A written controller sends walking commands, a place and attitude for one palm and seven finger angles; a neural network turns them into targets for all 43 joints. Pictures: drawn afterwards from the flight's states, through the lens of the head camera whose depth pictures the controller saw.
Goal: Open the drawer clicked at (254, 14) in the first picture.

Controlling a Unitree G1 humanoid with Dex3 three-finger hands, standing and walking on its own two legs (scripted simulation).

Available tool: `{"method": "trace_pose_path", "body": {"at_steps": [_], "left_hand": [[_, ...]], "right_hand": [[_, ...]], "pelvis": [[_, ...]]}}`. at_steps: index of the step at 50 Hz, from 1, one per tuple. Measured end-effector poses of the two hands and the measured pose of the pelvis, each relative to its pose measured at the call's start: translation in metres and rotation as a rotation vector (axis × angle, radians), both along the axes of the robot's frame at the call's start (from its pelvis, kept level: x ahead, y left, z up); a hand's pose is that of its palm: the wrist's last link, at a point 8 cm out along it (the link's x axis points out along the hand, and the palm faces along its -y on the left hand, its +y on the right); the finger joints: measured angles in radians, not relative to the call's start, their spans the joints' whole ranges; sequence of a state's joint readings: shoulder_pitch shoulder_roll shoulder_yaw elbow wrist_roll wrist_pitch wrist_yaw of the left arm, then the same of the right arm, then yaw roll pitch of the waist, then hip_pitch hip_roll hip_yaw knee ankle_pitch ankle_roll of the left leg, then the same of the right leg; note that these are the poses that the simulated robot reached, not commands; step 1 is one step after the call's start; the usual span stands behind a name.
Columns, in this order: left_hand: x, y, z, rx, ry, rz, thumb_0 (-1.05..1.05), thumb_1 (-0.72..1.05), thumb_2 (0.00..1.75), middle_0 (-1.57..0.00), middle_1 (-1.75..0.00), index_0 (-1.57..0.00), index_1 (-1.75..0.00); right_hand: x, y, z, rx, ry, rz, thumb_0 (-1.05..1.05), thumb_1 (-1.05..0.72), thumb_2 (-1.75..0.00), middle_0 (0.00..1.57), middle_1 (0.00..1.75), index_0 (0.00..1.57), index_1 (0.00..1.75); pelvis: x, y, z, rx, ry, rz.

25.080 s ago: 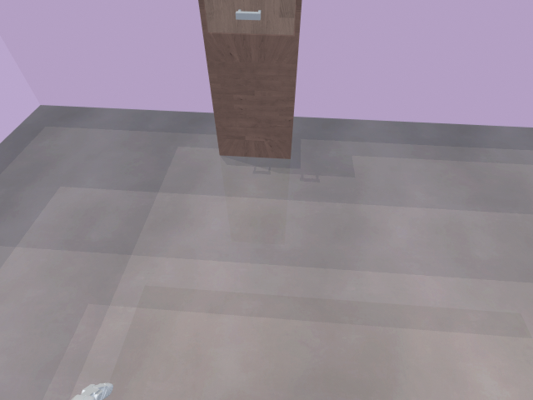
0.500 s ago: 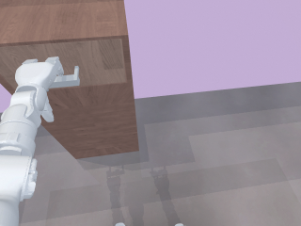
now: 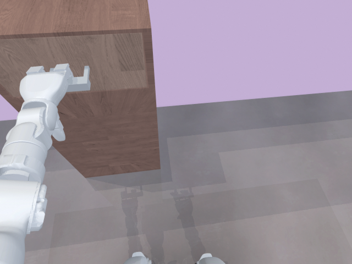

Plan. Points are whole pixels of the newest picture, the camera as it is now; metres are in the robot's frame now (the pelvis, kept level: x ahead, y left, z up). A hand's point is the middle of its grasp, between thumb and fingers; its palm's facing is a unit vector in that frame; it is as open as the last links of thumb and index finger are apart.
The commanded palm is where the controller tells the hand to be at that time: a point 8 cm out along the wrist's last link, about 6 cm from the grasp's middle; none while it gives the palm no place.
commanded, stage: lower the fingers behind the handle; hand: left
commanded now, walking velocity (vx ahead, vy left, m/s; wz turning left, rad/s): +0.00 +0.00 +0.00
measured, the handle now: (68, 77) +0.55 +0.25 +0.06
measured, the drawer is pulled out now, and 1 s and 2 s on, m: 0.00 0.00 0.07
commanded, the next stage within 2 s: close the thumb around the handle in 0.38 s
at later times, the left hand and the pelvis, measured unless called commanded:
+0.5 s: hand (57, 103) +0.48 +0.27 +0.04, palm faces -0.08 -0.01 -1.00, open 14.0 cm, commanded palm +0.47 +0.26 +0.09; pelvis +0.00 +0.00 +0.00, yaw +0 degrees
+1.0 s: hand (57, 102) +0.49 +0.27 +0.04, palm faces -0.08 -0.01 -1.00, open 7.2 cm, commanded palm +0.48 +0.26 +0.09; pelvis +0.00 +0.00 +0.00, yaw +0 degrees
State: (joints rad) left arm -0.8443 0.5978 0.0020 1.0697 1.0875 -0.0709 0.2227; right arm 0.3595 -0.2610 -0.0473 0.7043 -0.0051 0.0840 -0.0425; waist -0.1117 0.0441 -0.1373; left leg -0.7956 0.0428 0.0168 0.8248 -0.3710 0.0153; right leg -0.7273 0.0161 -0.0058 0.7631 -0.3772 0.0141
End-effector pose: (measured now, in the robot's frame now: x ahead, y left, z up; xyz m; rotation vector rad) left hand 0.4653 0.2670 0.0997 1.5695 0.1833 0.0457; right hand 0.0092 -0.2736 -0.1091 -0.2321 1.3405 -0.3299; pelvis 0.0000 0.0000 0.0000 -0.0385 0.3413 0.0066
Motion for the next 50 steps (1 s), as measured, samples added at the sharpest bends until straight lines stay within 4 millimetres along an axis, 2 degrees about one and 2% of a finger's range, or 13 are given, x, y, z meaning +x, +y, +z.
{"method": "trace_pose_path", "body": {"at_steps": [12,26,30,37,50], "left_hand": [[0.0019,0.0009,-0.0058,-0.001,-0.026,-0.005,0.00,-0.49,0.30,-0.31,-1.21,-0.28,-1.20],[0.0030,0.0004,-0.0046,-0.002,-0.009,0.001,0.00,-0.49,0.30,-0.31,-1.20,-0.29,-1.21],[0.0044,0.0008,-0.0051,-0.002,-0.009,-0.002,0.00,-0.44,0.32,-0.32,-1.21,-0.29,-1.21],[0.0057,0.0008,-0.0053,-0.004,-0.014,0.001,0.00,-0.19,0.43,-0.34,-1.23,-0.31,-1.24],[0.0089,0.0008,-0.0043,-0.003,-0.005,0.006,0.00,0.48,0.72,-0.38,-1.30,-0.36,-1.31]], "right_hand": [[-0.0066,0.0057,-0.0086,0.020,0.048,-0.003,0.00,-0.90,-0.90,0.20,0.30,0.20,0.30],[-0.0034,0.0031,-0.0039,0.009,0.032,-0.008,0.00,-0.90,-0.90,0.20,0.30,0.20,0.30],[-0.0036,0.0013,-0.0033,0.002,0.034,-0.003,0.00,-0.90,-0.90,0.20,0.30,0.20,0.30],[-0.0056,0.0002,-0.0035,-0.001,0.040,-0.005,0.00,-0.90,-0.90,0.20,0.30,0.20,0.30],[-0.0099,0.0040,-0.0042,0.008,0.050,-0.016,0.00,-0.90,-0.90,0.20,0.30,0.20,0.30]], "pelvis": [[0.0034,0.0011,-0.0042,-0.005,0.021,0.004],[0.0040,0.0006,-0.0017,-0.004,0.009,0.004],[0.0029,0.0004,-0.0023,-0.004,0.013,0.006],[0.0029,0.0004,-0.0030,-0.004,0.019,0.005],[0.0041,0.0005,-0.0028,-0.004,0.019,0.002]]}}
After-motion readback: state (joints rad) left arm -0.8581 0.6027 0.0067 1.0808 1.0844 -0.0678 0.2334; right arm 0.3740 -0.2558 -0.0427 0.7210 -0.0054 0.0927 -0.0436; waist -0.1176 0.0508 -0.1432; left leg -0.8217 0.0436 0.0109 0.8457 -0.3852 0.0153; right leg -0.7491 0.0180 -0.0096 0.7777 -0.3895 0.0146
